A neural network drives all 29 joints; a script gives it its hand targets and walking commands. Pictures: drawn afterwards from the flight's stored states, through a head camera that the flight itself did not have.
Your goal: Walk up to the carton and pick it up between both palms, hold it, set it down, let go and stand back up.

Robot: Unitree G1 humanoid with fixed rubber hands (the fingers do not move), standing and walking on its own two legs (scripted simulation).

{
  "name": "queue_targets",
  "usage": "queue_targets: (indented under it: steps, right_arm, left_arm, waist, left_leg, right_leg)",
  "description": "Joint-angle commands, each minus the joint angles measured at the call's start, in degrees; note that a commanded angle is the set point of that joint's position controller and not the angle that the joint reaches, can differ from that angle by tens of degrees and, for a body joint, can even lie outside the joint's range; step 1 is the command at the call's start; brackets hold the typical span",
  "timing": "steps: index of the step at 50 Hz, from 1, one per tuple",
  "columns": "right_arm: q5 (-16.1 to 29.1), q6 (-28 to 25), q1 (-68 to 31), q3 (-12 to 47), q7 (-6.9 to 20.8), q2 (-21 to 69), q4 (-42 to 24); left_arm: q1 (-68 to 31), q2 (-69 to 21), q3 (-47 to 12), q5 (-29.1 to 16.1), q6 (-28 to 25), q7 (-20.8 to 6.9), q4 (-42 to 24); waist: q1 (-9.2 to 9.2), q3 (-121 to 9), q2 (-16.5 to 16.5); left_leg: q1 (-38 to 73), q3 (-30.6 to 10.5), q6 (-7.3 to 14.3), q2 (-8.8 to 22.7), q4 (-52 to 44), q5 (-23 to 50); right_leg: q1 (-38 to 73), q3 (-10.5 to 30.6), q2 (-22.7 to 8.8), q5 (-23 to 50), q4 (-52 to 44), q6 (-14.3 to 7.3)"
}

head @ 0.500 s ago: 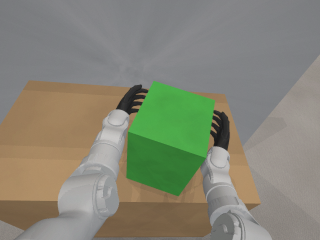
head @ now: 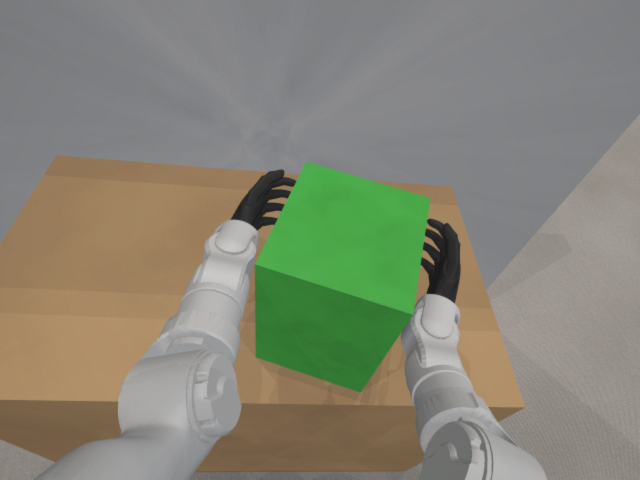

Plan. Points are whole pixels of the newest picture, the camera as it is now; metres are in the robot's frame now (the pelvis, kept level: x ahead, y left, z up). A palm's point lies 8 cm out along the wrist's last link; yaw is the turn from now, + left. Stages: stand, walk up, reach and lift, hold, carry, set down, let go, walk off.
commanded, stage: set down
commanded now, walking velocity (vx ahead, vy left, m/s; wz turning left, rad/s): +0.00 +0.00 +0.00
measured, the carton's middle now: (335, 284) +0.38 -0.04 +0.00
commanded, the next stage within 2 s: none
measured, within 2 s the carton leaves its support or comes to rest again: neither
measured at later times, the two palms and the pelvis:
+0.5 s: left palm (248, 223) +0.43 +0.09 +0.07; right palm (439, 286) +0.34 -0.16 +0.05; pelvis +0.00 +0.00 +0.00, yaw +0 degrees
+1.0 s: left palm (254, 233) +0.45 +0.08 +0.03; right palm (441, 295) +0.35 -0.18 +0.02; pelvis -0.01 +0.01 -0.02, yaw -4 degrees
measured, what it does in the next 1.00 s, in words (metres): stands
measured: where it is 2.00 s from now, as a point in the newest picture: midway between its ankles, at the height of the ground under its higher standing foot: outside the picture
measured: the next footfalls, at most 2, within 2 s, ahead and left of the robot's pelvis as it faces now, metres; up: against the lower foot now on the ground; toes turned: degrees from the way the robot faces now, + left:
none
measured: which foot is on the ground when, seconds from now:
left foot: down 0.00-1.00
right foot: down 0.00-1.00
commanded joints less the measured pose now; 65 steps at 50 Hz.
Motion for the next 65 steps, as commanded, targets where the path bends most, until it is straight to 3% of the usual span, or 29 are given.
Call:
queue_targets:
  steps: [1, 5, 7, 9, 13, 14, 27, 30, 31, 33, 36, 39, 40, 41, 42, 47, 48, 49, 50, 51, 52, 55, 57, 58, 59, 60, 61, 63, 65]
  right_arm:
    - [-6.18, -1.38, -27.33, 16.4, 5.92, 24.73, 2.82]
    - [-6.33, -0.81, -26.88, 16.23, 6.22, 22.9, 2.75]
    - [-7.8, -0.25, -26.97, 14.7, 6.29, 23.64, 2.97]
    - [-7.01, -1.16, -26.17, 14.4, 6.01, 22.82, 4.21]
    - [-8.46, -0.81, -23.32, 13.74, 5.47, 23.3, 4.34]
    - [-7.64, -0.97, -23.53, 14.66, 5.61, 23.75, 3.59]
    - [-7.87, -0.66, -20.57, 10.71, 4.58, 16.82, 5.96]
    - [-3.66, 0.11, -18.36, 10.28, 2.73, 6.63, 6.08]
    - [-2.16, 0.27, -16.62, 9.66, 1.26, 0.66, 7.65]
    - [6.37, 1.88, -18.25, 13.68, -0.57, -5.41, 7.24]
    - [11.47, 2.54, -22.36, 15.52, -2.47, -3.52, 7.44]
    - [13.89, 0.86, -26.47, 17.62, -3.66, -6.77, -1.44]
    - [14.61, 0.35, -26.43, 19.02, -3.68, -6.11, -3.84]
    - [14.71, 0.06, -27.85, 18.39, -3.4, -8.57, -2.87]
    - [15.31, 0.04, -28.05, 20.37, -2.99, -7.67, -2.88]
    - [18.53, 0.14, -26.51, 21.14, -2.72, -13.66, 3.33]
    - [19.48, -0.07, -26.36, 22.05, -2.83, -16.19, 0.78]
    - [21.99, 0.44, -25.96, 24.02, -2.74, -14.28, 4.5]
    - [22.44, 0.77, -26.64, 24.41, -2.48, -14.27, 5.97]
    - [23.35, 0.97, -27.52, 23.91, -2.24, -16.43, 4.34]
    - [24.66, 1.74, -27.5, 24.71, -2.02, -16.79, 4.89]
    - [25.98, 3.01, -27.03, 24.81, -1.61, -19.09, 8.86]
    - [27.99, 3.65, -30.76, 24.38, -1.26, -21.34, 3.82]
    - [27.92, 4.83, -29.76, 25.42, -1.02, -20.22, 9.29]
    - [28.76, 5.59, -31.8, 23.77, -0.96, -21.55, 3.46]
    - [28.99, 6.9, -30.85, 25.46, -0.5, -21.06, 9.43]
    - [29.72, 7.13, -33.72, 24.56, 0.05, -23.17, 0.71]
    - [31.76, 9.91, -34.85, 27.92, 0.89, -22.1, -0.14]
    - [31.96, 13.03, -34.82, 28.09, 1.08, -23.53, -0.45]
  left_arm:
    - [-19.69, -35.42, -11.79, 1.23, -3.66, -3.1, 1.95]
    - [-18.61, -33.5, -10.41, 1.72, -3.24, -2.98, 3.31]
    - [-19.05, -34.29, -10.53, 1.93, -3.05, -2.9, 3.58]
    - [-19.33, -32.97, -10.4, 2.15, -3.71, -2.57, 2.78]
    - [-16.56, -32.93, -8.2, 3.39, -3.96, -2.96, 4.62]
    - [-16.45, -32.86, -8.11, 4.02, -3.6, -2.99, 2.78]
    - [-18.35, -22.79, -5.17, 4.18, -3.81, -1.19, 1.1]
    - [-17.44, -13.21, -5.44, 0.69, -4.46, 1.66, -0.93]
    - [-17.7, -6.71, -5.27, -0.23, -4.38, 3.36, -0.66]
    - [-22.62, 1.75, -9.19, -6.04, -4.17, 6.33, -2.95]
    - [-29.32, 3.5, -14.83, -13.97, -6.07, 8.26, -0.74]
    - [-28.21, 8.72, -15.64, -19.11, -9.99, 9.49, 2.42]
    - [-28.68, 9.76, -15.89, -20.09, -11.55, 9.62, 0.4]
    - [-28.26, 11.01, -16.34, -20.84, -12.15, 9.76, 2.96]
    - [-28.01, 11.76, -15.19, -20.89, -12.77, 10.03, 4.5]
    - [-28.79, 12.09, -17.16, -22.1, -13.28, 9.69, 8.32]
    - [-31.47, 15.31, -15.72, -21.99, -13.13, 10.07, 2.37]
    - [-29.28, 14.64, -15.79, -22.89, -12.94, 9.9, 8.43]
    - [-30.51, 14.24, -17.28, -23.89, -13.35, 9.48, 9.46]
    - [-31.81, 15.31, -18.62, -24.45, -13.36, 9.43, 4.64]
    - [-31.83, 16.71, -17.98, -24.96, -12.89, 9.36, 6.49]
    - [-32.06, 16.86, -20.08, -25.98, -12.22, 8.91, 8.25]
    - [-33.7, 16.91, -22.4, -29.45, -11.87, 8.82, 5.55]
    - [-32.28, 15.45, -24.91, -30.2, -11.58, 8.26, 12.7]
    - [-34.92, 17.45, -24.42, -31.87, -11.63, 8.12, 5.6]
    - [-33.33, 16.52, -26.32, -32.59, -11.5, 7.89, 12.39]
    - [-35.72, 18.1, -26.42, -34.67, -11.45, 7.89, 5.59]
    - [-35.13, 17.24, -27.78, -36.94, -9.76, 8.22, 9.4]
    - [-35.27, 17.37, -30.39, -38.57, -8.4, 7.66, 11.04]
  waist:
    - [-2.18, -19.18, 9.5]
    - [-1.32, -17.93, 9.23]
    - [-2.74, -15.76, 8.39]
    - [-2.18, -19.0, 10.11]
    - [-2.67, -14.4, 8.43]
    - [-1.44, -17.14, 9.44]
    - [-2.88, -16.67, 8.62]
    - [-2.92, -17.43, 9.65]
    - [-4.25, -15.94, 9.44]
    - [-2.01, -18.02, 10.5]
    - [-5.41, -25.01, 10.23]
    - [-4.09, -40.87, 8.6]
    - [-2.53, -47.26, 9.87]
    - [-3.23, -48.9, 11.22]
    - [-0.23, -48.85, 11.23]
    - [-1.73, -47.4, 13.78]
    - [-0.76, -52.58, 14.52]
    - [-1.34, -47.52, 12.02]
    - [-1.3, -46.58, 13.37]
    - [-3.2, -49.17, 14.53]
    - [-2.07, -46.69, 13.82]
    - [-2.69, -43.0, 14.05]
    - [-3.44, -45.2, 13.59]
    - [-4.4, -38.64, 12.72]
    - [-4.61, -42.45, 13.84]
    - [-5.2, -37.34, 13.34]
    - [-5.17, -41.89, 13.4]
    - [-4.44, -40.56, 12.2]
    - [-6.22, -37.15, 11.4]
  left_leg:
    - [24.73, -0.28, -5.03, 3.1, -0.58, 11.97]
    - [22.52, -0.02, -4.4, 2.95, -2.12, 6.24]
    - [20.83, -0.66, -4.33, 2.91, -2.41, 4.37]
    - [23.73, -0.18, -5.17, 3.18, -2.13, 9.26]
    - [21.86, 0.21, -4.28, 2.84, -2.25, 6.53]
    - [23.21, 0.46, -4.62, 2.89, -1.66, 8.79]
    - [20.43, 0.36, -4.14, 2.56, -2.55, 3.79]
    - [20.17, 1.24, -4.19, 1.89, -1.42, 3.93]
    - [19.61, 1.1, -4.33, 2.11, -1.38, 3.57]
    - [17.74, 1.97, -3.25, 1.54, -0.55, 2.43]
    - [13.91, 1.5, -3.23, 1.04, 1.91, -0.48]
    - [13.92, 1.59, -3.31, 0.72, 7.67, 9.88]
    - [15.7, 1.92, -3.72, 1.08, 9.01, 14.87]
    - [15.21, 1.34, -4.43, 0.94, 10.62, 16.89]
    - [14.52, 1.52, -3.93, 1.26, 11.61, 19.16]
    - [15.95, 0.17, -5.51, 1.97, 14.73, 22.11]
    - [19.39, 0.29, -6.09, 1.76, 15.17, 26.05]
    - [17.24, -0.05, -5.35, 1.83, 15.52, 24.89]
    - [15.94, -0.53, -4.95, 1.72, 15.84, 23.63]
    - [18.94, -1.2, -5.96, 2.07, 15.02, 26.16]
    - [19.39, -1.32, -6.22, 2.57, 14.54, 25.39]
    - [20.84, -2.01, -6.77, 2.78, 14.35, 23.12]
    - [22.3, -2.65, -7.31, 3.05, 13.64, 24.37]
    - [20.3, -3.1, -7.0, 3.13, 13.67, 21.26]
    - [21.48, -2.98, -7.17, 2.91, 12.58, 18.49]
    - [19.91, -3.28, -6.85, 3.32, 12.31, 16.32]
    - [20.41, -4.31, -7.31, 3.66, 11.25, 14.45]
    - [18.73, -4.21, -6.15, 3.21, 10.68, 12.6]
    - [19.23, -5.01, -5.75, 3.52, 9.51, 9.41]
  right_leg:
    - [-7.44, -6.93, 3.56, 8.15, -0.91, -0.44]
    - [-7.13, -6.82, 3.5, 5.62, -0.92, -0.39]
    - [-8.24, -6.69, 3.29, 4.2, -1.38, -0.38]
    - [-8.34, -6.89, 3.65, 6.82, -0.65, -0.58]
    - [-8.29, -6.94, 3.48, 5.02, -0.76, -0.22]
    - [-7.27, -6.31, 3.61, 5.87, -0.43, -0.43]
    - [-8.53, -6.03, 3.8, 5.6, 0.72, 0.43]
    - [-9.0, -5.7, 3.36, 5.86, 0.8, 0.62]
    - [-9.04, -5.81, 3.23, 6.32, 1.09, 0.91]
    - [-8.26, -4.17, 3.17, 7.57, 2.15, 1.27]
    - [-11.62, -3.26, 2.77, 7.68, 4.2, 1.54]
    - [-11.55, -1.95, 3.64, 17.84, 8.36, 1.91]
    - [-10.07, -1.36, 3.73, 21.89, 10.11, 1.56]
    - [-12.27, -1.68, 4.11, 22.45, 11.04, 0.92]
    - [-12.18, -1.38, 3.56, 24.04, 11.98, 0.9]
    - [-17.77, -2.04, 3.66, 22.3, 12.85, -0.33]
    - [-15.93, -1.85, 3.61, 26.1, 12.73, -0.36]
    - [-16.86, -1.07, 3.52, 26.17, 12.97, -0.3]
    - [-17.37, -1.07, 3.11, 23.82, 13.09, -0.56]
    - [-17.02, -1.47, 3.59, 25.39, 12.6, -0.6]
    - [-18.25, -1.63, 3.86, 22.78, 12.07, -0.79]
    - [-20.45, -1.75, 3.97, 18.15, 11.06, -0.96]
    - [-21.11, -1.82, 4.22, 18.26, 10.65, -1.2]
    - [-23.91, -2.19, 3.87, 13.93, 10.62, -1.38]
    - [-21.56, -2.29, 3.97, 13.32, 9.54, -1.45]
    - [-23.73, -2.07, 3.51, 10.13, 9.76, -1.54]
    - [-22.61, -2.71, 4.04, 10.22, 10.29, -1.73]
    - [-22.74, -2.16, 3.58, 9.32, 10.98, -1.51]
    - [-22.84, -2.58, 3.31, 7.27, 10.13, -1.88]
